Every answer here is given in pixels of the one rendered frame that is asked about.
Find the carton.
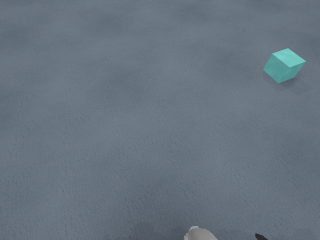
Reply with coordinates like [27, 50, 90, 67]
[263, 48, 306, 84]

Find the right robot shin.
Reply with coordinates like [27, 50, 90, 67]
[189, 226, 199, 231]

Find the robot right thigh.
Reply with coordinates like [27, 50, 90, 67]
[183, 228, 218, 240]

